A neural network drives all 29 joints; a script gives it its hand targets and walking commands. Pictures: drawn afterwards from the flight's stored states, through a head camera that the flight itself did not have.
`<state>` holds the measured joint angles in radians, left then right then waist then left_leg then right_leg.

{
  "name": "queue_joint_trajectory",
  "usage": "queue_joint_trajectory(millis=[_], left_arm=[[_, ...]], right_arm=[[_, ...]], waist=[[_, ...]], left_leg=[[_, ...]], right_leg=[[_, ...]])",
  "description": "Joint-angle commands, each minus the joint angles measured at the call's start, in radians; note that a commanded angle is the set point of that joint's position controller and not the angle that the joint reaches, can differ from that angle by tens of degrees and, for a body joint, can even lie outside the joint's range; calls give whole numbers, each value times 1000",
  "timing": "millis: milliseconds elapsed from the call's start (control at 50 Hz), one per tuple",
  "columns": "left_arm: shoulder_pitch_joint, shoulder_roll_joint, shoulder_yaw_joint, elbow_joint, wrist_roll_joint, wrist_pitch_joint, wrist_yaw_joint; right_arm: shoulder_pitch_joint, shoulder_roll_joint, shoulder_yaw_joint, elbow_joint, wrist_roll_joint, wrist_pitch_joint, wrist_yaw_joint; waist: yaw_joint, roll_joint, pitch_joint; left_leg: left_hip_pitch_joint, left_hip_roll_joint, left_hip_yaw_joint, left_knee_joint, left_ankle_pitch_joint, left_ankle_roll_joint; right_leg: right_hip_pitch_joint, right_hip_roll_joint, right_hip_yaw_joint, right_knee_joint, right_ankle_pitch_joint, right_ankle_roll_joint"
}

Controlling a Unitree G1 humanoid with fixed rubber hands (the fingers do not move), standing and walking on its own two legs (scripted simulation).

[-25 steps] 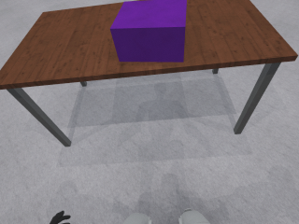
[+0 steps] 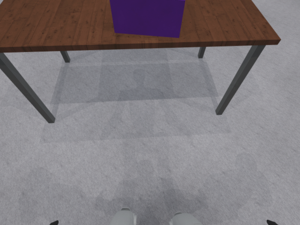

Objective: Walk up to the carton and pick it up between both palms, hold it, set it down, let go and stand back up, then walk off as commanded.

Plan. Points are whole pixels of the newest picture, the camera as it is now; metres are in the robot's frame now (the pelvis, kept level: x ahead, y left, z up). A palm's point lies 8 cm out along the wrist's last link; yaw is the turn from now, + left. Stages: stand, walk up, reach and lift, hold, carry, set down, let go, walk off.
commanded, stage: walk off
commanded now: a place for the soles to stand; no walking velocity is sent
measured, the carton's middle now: (149, 3) +1.01 -0.01 +0.03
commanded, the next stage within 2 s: stand in 0.54 s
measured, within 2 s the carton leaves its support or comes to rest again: neither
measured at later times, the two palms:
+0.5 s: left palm out of the picture +0.09 +0.28 -0.08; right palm out of the picture +0.08 -0.32 -0.09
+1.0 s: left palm out of the picture +0.10 +0.29 -0.08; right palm out of the picture +0.09 -0.32 -0.09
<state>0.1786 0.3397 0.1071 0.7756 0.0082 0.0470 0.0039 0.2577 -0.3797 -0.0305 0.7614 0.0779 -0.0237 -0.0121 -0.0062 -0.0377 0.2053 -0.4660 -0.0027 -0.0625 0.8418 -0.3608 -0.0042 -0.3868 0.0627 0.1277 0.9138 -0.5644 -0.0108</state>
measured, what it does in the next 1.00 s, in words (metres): steps on the spot: right foot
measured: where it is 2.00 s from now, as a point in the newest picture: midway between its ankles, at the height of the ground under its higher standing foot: outside the picture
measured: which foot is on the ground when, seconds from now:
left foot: down 0.00-1.00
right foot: up 0.00-0.00, down 0.02-1.00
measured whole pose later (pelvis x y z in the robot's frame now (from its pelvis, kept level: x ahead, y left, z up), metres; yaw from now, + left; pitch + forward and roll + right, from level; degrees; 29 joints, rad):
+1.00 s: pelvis -0.01 -0.02 +0.01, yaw +1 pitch -1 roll +1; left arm 0.18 0.34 0.11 0.79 0.01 -0.02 -0.01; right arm 0.24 -0.38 -0.03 0.76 0.08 -0.05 0.00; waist -0.01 0.00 0.11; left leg -0.40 -0.03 -0.09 0.76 -0.34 -0.03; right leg -0.37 0.04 0.11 0.81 -0.42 0.00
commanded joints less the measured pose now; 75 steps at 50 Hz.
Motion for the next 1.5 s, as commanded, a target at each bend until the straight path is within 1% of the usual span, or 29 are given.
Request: queue_joint_trajectory(millis=[0,20,40,60,80,100,120,140,160,180,200,220,260,280,300,340,380,400,420,460,520,560,620,660,720,840,1280,1340,1480], left_arm=[[176,245,42,-2,17,-81,15],[99,320,43,-35,24,-94,13],[55,323,37,-36,25,-92,12],[27,302,27,-52,24,-96,12],[11,284,15,-53,20,-98,16],[-2,272,9,-52,15,-99,16],[-14,255,5,-52,8,-95,16],[-10,233,2,-61,-1,-93,15],[-4,215,-4,-66,-10,-90,14],[23,207,-2,-59,-9,-85,11],[60,224,3,-50,-10,-80,13],[61,224,3,-45,-4,-82,14],[25,246,7,-46,12,-95,9],[27,267,14,-44,12,-99,8],[5,280,16,-46,12,-100,6],[-40,276,11,-51,12,-96,4],[-49,242,-1,-46,5,-91,2],[-48,226,-3,-47,3,-86,1],[-32,219,-4,-41,4,-83,1],[-25,228,-3,-32,4,-87,1],[-28,247,1,-31,6,-94,-1],[-81,242,8,-22,12,-100,-2],[-86,232,4,-17,11,-99,-1],[-75,221,4,-12,8,-98,-1],[-69,222,5,-14,4,-101,1],[-81,228,6,-10,0,-103,1],[-78,224,2,5,0,-104,-1],[-83,227,1,8,2,-104,1],[-87,222,2,10,1,-103,0]], right_arm=[[-24,-156,-76,-74,-108,-6,-8],[-53,-127,-61,-81,-96,-13,-13],[-62,-180,-79,-66,-102,-15,-25],[-24,-185,-76,-58,-105,-16,-23],[-14,-182,-71,-53,-100,-18,-22],[-6,-175,-70,-48,-99,-26,-18],[11,-175,-71,-39,-99,-35,-16],[14,-193,-75,-43,-105,-41,-14],[8,-212,-76,-49,-111,-44,-18],[-20,-242,-77,-62,-112,-48,-19],[-45,-255,-77,-66,-107,-46,-15],[-70,-233,-70,-54,-105,-40,-14],[-84,-190,-62,-52,-95,-32,-13],[-83,-180,-63,-53,-94,-27,-14],[-69,-184,-64,-44,-96,-26,-15],[-37,-189,-62,-26,-98,-30,-14],[-42,-206,-65,-22,-102,-38,-11],[-43,-221,-66,-25,-105,-40,-9],[-64,-233,-64,-28,-103,-41,-8],[-92,-224,-57,-31,-103,-38,-7],[-98,-204,-53,-31,-97,-33,-7],[-61,-208,-53,10,-102,-34,3],[-56,-209,-54,16,-107,-38,8],[-71,-209,-52,15,-108,-43,8],[-90,-206,-48,8,-108,-47,6],[-83,-206,-48,11,-102,-48,3],[-85,-203,-44,11,-103,-48,2],[-81,-200,-44,13,-100,-49,2],[-86,-202,-43,15,-103,-48,2]], waist=[[46,-25,-341],[52,-178,-312],[39,-105,-277],[14,-66,-262],[0,-60,-255],[-14,-77,-259],[-21,-70,-290],[-13,-49,-336],[-7,-24,-372],[10,10,-379],[31,34,-385],[40,35,-345],[23,-32,-312],[25,-43,-317],[15,-45,-296],[-9,-50,-267],[-17,-13,-277],[-11,14,-277],[6,7,-267],[19,10,-252],[12,-7,-255],[-11,-25,-269],[-12,-26,-243],[-2,0,-258],[9,-4,-290],[2,-16,-342],[10,-10,-323],[5,-29,-314],[10,-12,-318]], left_leg=[[11,62,-118,-33,108,71],[-105,-71,-64,44,-85,20],[-20,-48,-86,97,-289,27],[5,-32,-76,98,-316,31],[38,-27,-44,54,-261,34],[91,-5,-28,-40,-97,39],[191,24,-39,-124,185,50],[282,56,-109,-157,394,80],[343,106,-207,-185,473,115],[306,170,-307,-223,437,163],[234,207,-329,-227,425,212],[184,171,-277,-213,384,192],[149,46,-141,-130,295,87],[160,-6,-88,-72,208,64],[160,-30,-68,-68,89,53],[200,-7,-66,-124,67,58],[264,55,-162,-224,116,90],[233,95,-232,-280,86,114],[178,125,-278,-299,51,139],[128,111,-246,-288,56,128],[157,46,-153,-232,80,82],[168,32,-116,-210,12,82],[165,43,-137,-246,-11,89],[157,55,-153,-256,38,93],[154,61,-154,-239,131,97],[203,58,-125,-195,242,92],[180,69,-134,-219,224,102],[177,65,-126,-213,218,96],[174,69,-136,-226,217,100]], right_leg=[[364,-166,181,-496,202,-66],[282,-328,483,-525,250,-165],[171,-379,507,-485,398,-238],[160,-351,431,-435,486,-234],[158,-317,342,-391,588,-218],[148,-273,269,-335,680,-190],[109,-218,185,-278,735,-144],[74,-166,123,-220,751,-99],[36,-140,89,-176,701,-67],[59,-100,45,-148,578,-44],[126,-73,1,-119,424,-36],[156,-83,16,-200,382,-48],[152,-172,179,-345,458,-102],[123,-233,258,-392,446,-145],[92,-259,290,-406,436,-170],[34,-250,258,-381,420,-171],[-28,-168,164,-334,361,-108],[-12,-127,109,-296,315,-74],[25,-97,70,-272,286,-60],[70,-104,85,-308,257,-65],[59,-155,159,-400,237,-91],[24,-156,194,-418,76,-87],[6,-139,171,-417,51,-74],[38,-125,140,-387,121,-67],[84,-129,131,-366,223,-65],[96,-147,135,-355,340,-73],[85,-140,129,-365,310,-69],[81,-143,134,-372,315,-73],[85,-137,122,-367,301,-67]])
